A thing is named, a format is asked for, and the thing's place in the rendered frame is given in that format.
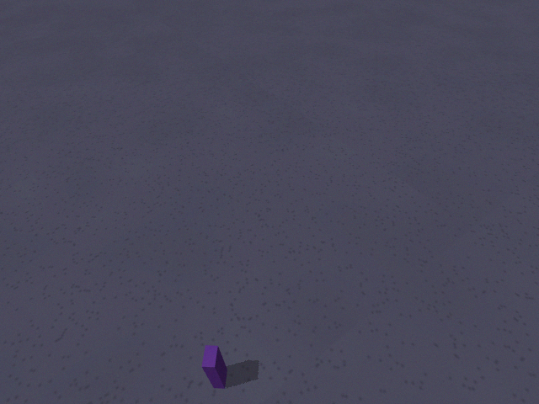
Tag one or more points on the carton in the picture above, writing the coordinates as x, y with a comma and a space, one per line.
214, 366

